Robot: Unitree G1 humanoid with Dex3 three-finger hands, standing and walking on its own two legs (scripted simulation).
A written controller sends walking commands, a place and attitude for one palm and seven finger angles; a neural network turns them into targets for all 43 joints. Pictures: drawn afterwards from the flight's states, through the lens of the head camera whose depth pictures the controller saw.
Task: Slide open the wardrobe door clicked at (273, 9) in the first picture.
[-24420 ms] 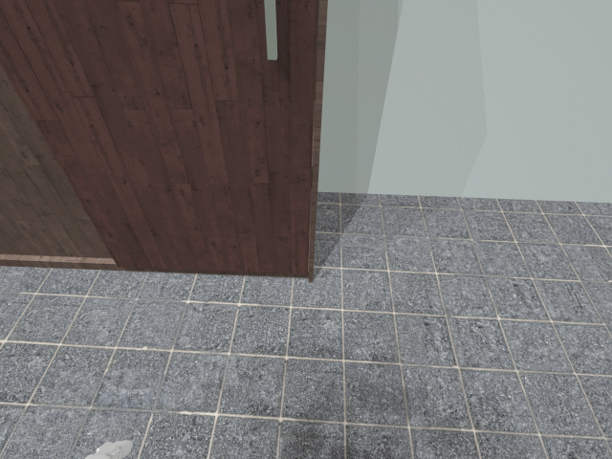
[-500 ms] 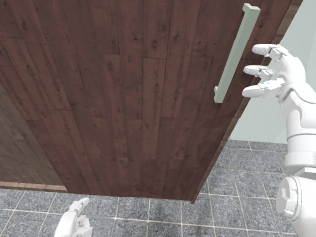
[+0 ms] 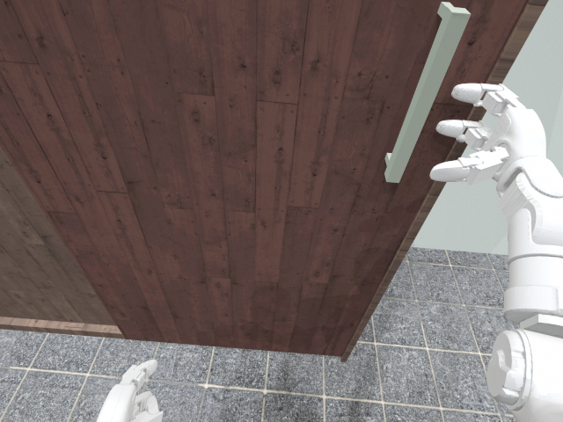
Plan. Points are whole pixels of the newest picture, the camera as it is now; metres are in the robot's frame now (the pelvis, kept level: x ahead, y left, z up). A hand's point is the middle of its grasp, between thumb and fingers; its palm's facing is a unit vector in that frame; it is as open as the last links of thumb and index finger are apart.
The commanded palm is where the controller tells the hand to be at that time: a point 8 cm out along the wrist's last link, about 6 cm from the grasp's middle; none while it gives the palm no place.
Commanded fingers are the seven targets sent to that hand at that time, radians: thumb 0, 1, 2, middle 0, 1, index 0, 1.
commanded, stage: move the hooked fingers beside the handle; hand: right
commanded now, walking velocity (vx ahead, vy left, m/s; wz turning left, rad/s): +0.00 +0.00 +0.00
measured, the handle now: (415, 103) +0.48 -0.13 +0.25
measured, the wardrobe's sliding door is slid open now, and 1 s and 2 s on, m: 0.00 0.00 0.00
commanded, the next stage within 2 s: feel for the door with the fingertips in 0.06 s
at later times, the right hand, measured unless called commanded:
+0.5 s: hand (449, 131) +0.42 -0.16 +0.25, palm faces -0.02 +1.00 -0.01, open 14.0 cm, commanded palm +0.39 -0.21 +0.25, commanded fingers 0.00 0.50 -0.30 0.30 1.20 0.30 1.20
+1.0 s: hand (449, 126) +0.43 -0.17 +0.25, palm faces +0.01 +1.00 -0.03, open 14.0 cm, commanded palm +0.41 -0.21 +0.25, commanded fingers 0.00 0.50 -0.30 0.30 1.20 0.30 1.20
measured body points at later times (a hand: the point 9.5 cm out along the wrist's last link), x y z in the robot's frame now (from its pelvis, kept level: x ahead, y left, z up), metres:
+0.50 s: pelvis -0.01 +0.00 +0.00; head -0.02 +0.01 +0.45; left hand +0.16 +0.23 -0.09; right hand +0.41 -0.21 +0.26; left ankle +0.03 +0.11 -0.74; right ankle -0.06 -0.09 -0.74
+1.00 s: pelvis -0.01 +0.00 +0.00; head -0.01 +0.02 +0.45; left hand +0.14 +0.25 -0.10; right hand +0.42 -0.22 +0.25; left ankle +0.03 +0.11 -0.74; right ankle -0.06 -0.09 -0.74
